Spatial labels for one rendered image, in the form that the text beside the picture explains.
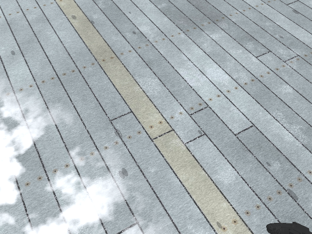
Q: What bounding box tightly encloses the robot right hand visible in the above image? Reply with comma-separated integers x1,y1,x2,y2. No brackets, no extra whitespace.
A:
266,221,312,234

